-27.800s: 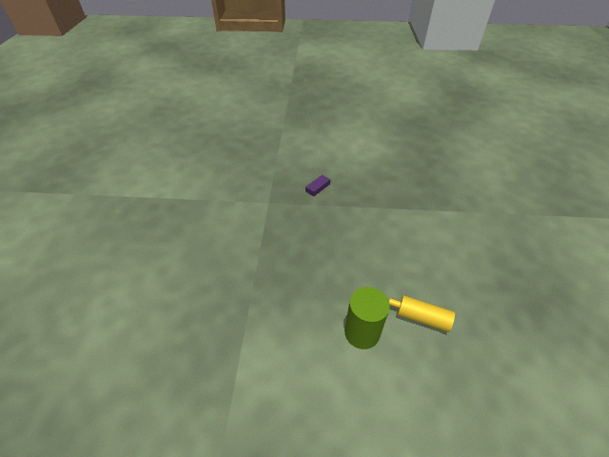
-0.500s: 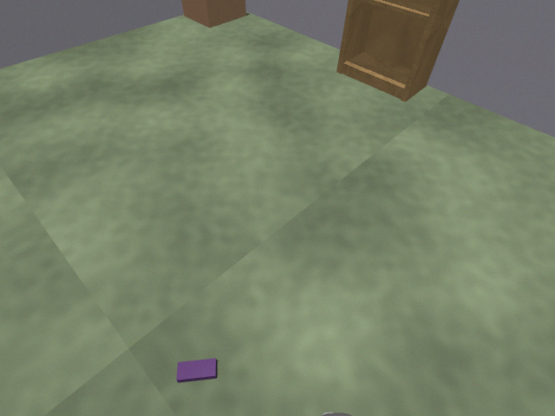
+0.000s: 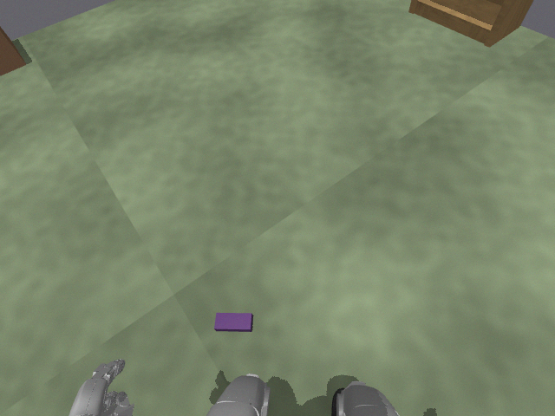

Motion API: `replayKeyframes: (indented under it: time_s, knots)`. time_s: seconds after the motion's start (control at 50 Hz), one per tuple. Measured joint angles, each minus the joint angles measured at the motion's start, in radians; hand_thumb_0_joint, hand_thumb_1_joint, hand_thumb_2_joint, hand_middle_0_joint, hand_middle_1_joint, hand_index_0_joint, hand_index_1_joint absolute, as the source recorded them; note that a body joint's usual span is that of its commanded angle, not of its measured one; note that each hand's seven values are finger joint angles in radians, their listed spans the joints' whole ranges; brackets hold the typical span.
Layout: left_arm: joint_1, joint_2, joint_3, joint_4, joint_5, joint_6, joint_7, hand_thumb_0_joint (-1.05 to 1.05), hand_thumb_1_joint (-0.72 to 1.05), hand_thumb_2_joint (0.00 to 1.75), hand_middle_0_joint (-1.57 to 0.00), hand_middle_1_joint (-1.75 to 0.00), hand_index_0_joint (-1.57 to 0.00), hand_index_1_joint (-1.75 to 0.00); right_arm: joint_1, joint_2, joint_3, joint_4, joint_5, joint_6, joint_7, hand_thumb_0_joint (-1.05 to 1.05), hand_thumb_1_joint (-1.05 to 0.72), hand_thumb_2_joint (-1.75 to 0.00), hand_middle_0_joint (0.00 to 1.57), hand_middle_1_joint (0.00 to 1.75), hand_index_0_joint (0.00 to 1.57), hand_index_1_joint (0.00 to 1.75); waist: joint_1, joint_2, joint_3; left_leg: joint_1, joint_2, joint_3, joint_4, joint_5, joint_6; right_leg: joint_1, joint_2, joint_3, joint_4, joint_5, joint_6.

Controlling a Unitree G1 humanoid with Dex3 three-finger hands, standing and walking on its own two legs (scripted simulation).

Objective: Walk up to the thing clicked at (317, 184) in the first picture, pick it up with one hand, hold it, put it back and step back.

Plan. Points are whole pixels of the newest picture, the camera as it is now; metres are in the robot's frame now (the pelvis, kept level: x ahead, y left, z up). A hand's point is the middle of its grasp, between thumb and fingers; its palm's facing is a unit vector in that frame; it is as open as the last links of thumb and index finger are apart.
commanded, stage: walk up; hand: left
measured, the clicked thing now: (233, 322) +0.43 +0.24 -0.74
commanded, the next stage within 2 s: none
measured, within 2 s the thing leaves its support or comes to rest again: neither
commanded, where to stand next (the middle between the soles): +0.04 +0.01 m, yaw -2 degrees
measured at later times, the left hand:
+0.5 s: hand out of the picture +0.01 +0.31 -0.15, palm faces -0.02 -0.94 -0.34, open 7.4 cm
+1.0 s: hand out of the picture +0.12 +0.26 -0.10, palm faces +0.03 -0.86 -0.51, open 7.4 cm
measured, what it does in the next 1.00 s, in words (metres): steps on the spot: left foot, then right foot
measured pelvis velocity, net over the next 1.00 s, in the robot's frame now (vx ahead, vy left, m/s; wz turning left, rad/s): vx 0.00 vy -0.01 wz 0.04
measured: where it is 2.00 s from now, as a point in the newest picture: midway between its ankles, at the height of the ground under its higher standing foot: outside the picture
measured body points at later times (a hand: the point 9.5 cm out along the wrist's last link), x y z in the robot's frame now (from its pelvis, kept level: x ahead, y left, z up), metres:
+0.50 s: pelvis +0.00 +0.03 +0.01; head +0.01 +0.05 +0.46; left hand +0.01 +0.36 -0.12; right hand +0.09 -0.30 -0.08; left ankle -0.02 +0.17 -0.72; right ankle +0.02 -0.11 -0.69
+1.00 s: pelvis +0.00 -0.01 +0.00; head +0.05 -0.07 +0.44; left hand +0.12 +0.31 -0.06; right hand +0.06 -0.33 -0.16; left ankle -0.02 +0.16 -0.65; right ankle +0.07 -0.12 -0.72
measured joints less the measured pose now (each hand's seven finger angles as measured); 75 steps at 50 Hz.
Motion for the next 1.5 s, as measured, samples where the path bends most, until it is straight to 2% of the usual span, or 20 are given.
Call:
replayKeyframes:
  time_s: [0.1,0.14,0.18,0.22,0.28,0.38,0.48,0.54,0.58,0.62,0.7,0.74,0.96,1.12,1.16,1.2,1.24,1.32,1.44,1.5]
  knots:
    - [0.028,0.049,0.007,-0.004,0.015,0.012,-0.012,0.00,0.90,0.90,-0.20,-0.30,-0.20,-0.30,0.006,0.000,-0.001,0.010,0.003,-0.024,0.014,0.01,-0.91,-0.90,0.20,0.30,0.20,0.30,0.016,-0.053,-0.034,0.123,0.053,0.080,-0.293,-0.014,0.026,-0.058,-0.059,-0.016,0.099,-0.035,0.021]
    - [0.040,0.080,0.014,0.010,0.010,0.027,-0.018,0.00,0.90,0.90,-0.20,-0.30,-0.20,-0.30,0.000,0.019,-0.002,0.027,-0.004,-0.046,0.013,0.01,-0.91,-0.90,0.20,0.30,0.20,0.30,0.033,-0.122,-0.038,0.164,0.016,0.118,-0.350,0.024,0.017,-0.087,-0.100,0.029,0.177,-0.086,0.015]
    - [0.069,0.087,0.020,0.042,0.004,0.046,-0.017,0.00,0.90,0.90,-0.20,-0.30,-0.20,-0.30,0.009,0.032,0.011,0.032,-0.010,-0.063,0.011,0.01,-0.91,-0.90,0.20,0.30,0.20,0.30,0.038,-0.140,-0.069,0.161,0.011,0.125,-0.331,0.017,0.022,-0.111,-0.052,0.097,0.264,-0.246,0.012]
    - [0.095,0.093,0.017,0.084,0.002,0.057,-0.024,0.01,0.90,0.90,-0.20,-0.30,-0.20,-0.30,0.017,0.047,0.027,0.043,-0.008,-0.073,0.009,0.01,-0.91,-0.90,0.20,0.30,0.20,0.30,0.016,-0.131,-0.104,0.162,0.023,0.094,-0.345,0.025,0.035,-0.108,0.008,0.129,0.328,-0.290,0.010]
    - [0.133,0.111,0.023,0.114,-0.010,0.055,-0.040,0.01,0.90,0.90,-0.20,-0.30,-0.20,-0.30,0.014,0.079,0.048,0.053,-0.007,-0.096,0.001,0.01,-0.91,-0.90,0.20,0.30,0.20,0.30,0.033,-0.162,-0.126,0.191,0.024,0.101,-0.418,0.067,0.028,-0.090,0.045,0.182,0.355,-0.223,0.010]
    - [0.201,0.108,0.018,0.159,0.002,0.055,-0.069,0.01,0.90,0.90,-0.20,-0.30,-0.20,-0.30,0.009,0.083,0.049,0.025,-0.007,-0.138,0.007,0.01,-0.90,-0.90,0.21,0.30,0.20,0.30,0.046,-0.167,-0.143,0.232,0.042,0.128,-0.487,0.088,0.034,-0.026,0.043,0.166,0.302,-0.223,0.023]
    - [0.235,0.105,0.016,0.163,0.014,0.040,-0.102,0.01,0.90,0.90,-0.20,-0.30,-0.20,-0.30,0.045,0.054,0.033,-0.009,-0.003,-0.158,0.014,0.01,-0.90,-0.90,0.21,0.30,0.20,0.30,0.031,-0.141,-0.148,0.278,0.068,0.139,-0.539,0.089,0.042,-0.001,0.025,0.120,0.248,-0.254,0.026]
    - [0.229,0.106,0.017,0.140,0.010,0.019,-0.110,0.01,0.90,0.90,-0.20,-0.30,-0.20,-0.30,0.073,0.028,0.027,-0.015,-0.002,-0.155,0.016,0.01,-0.90,-0.90,0.21,0.30,0.20,0.30,0.019,-0.123,-0.138,0.303,0.086,0.141,-0.552,0.084,0.023,0.015,0.011,0.092,0.152,-0.244,0.020]
    - [0.214,0.104,0.016,0.121,0.005,-0.003,-0.103,0.01,0.90,0.90,-0.20,-0.30,-0.20,-0.30,0.085,0.008,0.025,-0.015,0.002,-0.142,0.015,0.01,-0.90,-0.90,0.21,0.30,0.20,0.30,0.008,-0.105,-0.127,0.301,0.098,0.135,-0.525,0.065,0.001,0.040,0.013,0.077,0.049,-0.183,0.012]
    - [0.188,0.090,0.015,0.106,0.001,-0.029,-0.084,0.01,0.90,0.90,-0.20,-0.30,-0.20,-0.30,0.080,-0.011,0.021,-0.002,0.017,-0.116,0.006,0.01,-0.90,-0.90,0.20,0.30,0.20,0.30,0.000,-0.064,-0.105,0.271,0.125,0.113,-0.432,0.035,0.006,0.060,0.036,0.053,0.006,-0.022,0.015]
    - [0.137,0.050,-0.013,0.078,0.001,-0.043,-0.060,0.01,0.90,0.90,-0.20,-0.30,-0.20,-0.30,0.040,0.000,0.026,0.031,0.037,-0.061,-0.015,0.01,-0.91,-0.90,0.20,0.30,0.20,0.30,0.003,-0.036,-0.084,0.164,0.048,0.046,-0.223,-0.094,0.041,0.063,0.036,0.055,0.015,-0.053,-0.002]
    - [0.115,0.027,-0.029,0.067,-0.003,-0.044,-0.052,0.00,0.90,0.90,-0.20,-0.30,-0.20,-0.30,0.024,0.002,0.028,0.035,0.041,-0.054,-0.014,0.01,-0.91,-0.90,0.20,0.30,0.20,0.30,-0.002,-0.014,-0.077,0.119,0.023,0.029,-0.173,-0.082,0.047,0.075,0.035,0.053,-0.016,-0.040,-0.005]
    - [0.043,0.004,-0.025,0.009,-0.012,-0.032,0.003,0.00,0.90,0.90,-0.21,-0.30,-0.21,-0.30,-0.005,0.002,0.016,0.037,0.019,0.000,-0.001,0.01,-0.91,-0.90,0.20,0.30,0.20,0.30,-0.011,0.042,-0.037,-0.014,-0.038,-0.044,0.063,0.023,0.005,0.037,0.009,0.040,-0.001,-0.022,-0.001]
    - [0.059,0.054,-0.003,0.000,0.016,-0.010,-0.022,0.00,0.90,0.90,-0.20,-0.30,-0.20,-0.30,0.037,0.007,0.020,0.086,0.008,-0.028,0.025,0.01,-0.91,-0.90,0.20,0.30,0.20,0.30,0.008,-0.019,-0.084,0.153,0.038,0.090,-0.339,-0.011,0.024,-0.020,-0.041,0.008,0.087,-0.055,0.016]
    - [0.070,0.083,0.005,0.017,0.009,0.003,-0.022,0.00,0.90,0.90,-0.20,-0.30,-0.20,-0.30,0.034,0.025,0.016,0.094,-0.007,-0.043,0.027,0.01,-0.91,-0.90,0.20,0.30,0.20,0.30,0.019,-0.088,-0.080,0.188,0.008,0.129,-0.396,0.057,0.024,-0.043,-0.072,0.044,0.146,-0.087,0.018]
    - [0.090,0.086,0.011,0.047,-0.013,0.026,-0.009,0.00,0.90,0.90,-0.20,-0.30,-0.20,-0.30,0.032,0.031,0.018,0.079,-0.016,-0.042,0.028,0.01,-0.91,-0.90,0.20,0.30,0.20,0.30,0.021,-0.111,-0.085,0.185,0.008,0.144,-0.384,0.056,0.026,-0.074,-0.026,0.110,0.240,-0.224,0.012]
    - [0.096,0.080,0.011,0.075,-0.027,0.047,0.001,0.00,0.90,0.90,-0.20,-0.30,-0.20,-0.30,0.021,0.031,0.019,0.061,-0.012,-0.039,0.023,0.01,-0.91,-0.90,0.20,0.30,0.20,0.30,-0.004,-0.092,-0.079,0.169,0.029,0.114,-0.380,0.066,0.035,-0.100,0.050,0.136,0.394,-0.344,0.006]
    - [0.104,0.082,0.011,0.077,-0.041,0.050,-0.003,0.01,0.90,0.90,-0.20,-0.30,-0.20,-0.30,-0.025,0.046,0.025,0.028,-0.004,-0.051,0.001,0.01,-0.91,-0.90,0.20,0.30,0.20,0.30,0.012,-0.116,-0.049,0.146,0.034,0.123,-0.437,0.125,0.037,-0.118,0.118,0.182,0.542,-0.314,0.000]
    - [0.163,0.058,-0.014,0.108,-0.016,0.032,-0.036,0.01,0.90,0.90,-0.20,-0.30,-0.20,-0.30,-0.086,0.038,0.032,-0.010,-0.002,-0.081,0.000,0.01,-0.90,-0.90,0.20,0.30,0.20,0.30,0.035,-0.115,-0.061,0.105,0.051,0.180,-0.409,0.123,0.044,0.065,0.066,0.135,0.168,-0.307,0.025]
    - [0.172,0.020,-0.021,0.144,0.005,0.008,-0.038,0.01,0.90,0.90,-0.20,-0.30,-0.20,-0.30,-0.094,0.027,0.032,-0.005,0.003,-0.078,0.001,0.01,-0.91,-0.90,0.20,0.30,0.20,0.30,0.021,-0.033,-0.061,0.105,0.103,0.139,-0.348,0.098,0.045,0.154,0.111,0.087,0.032,-0.163,0.013]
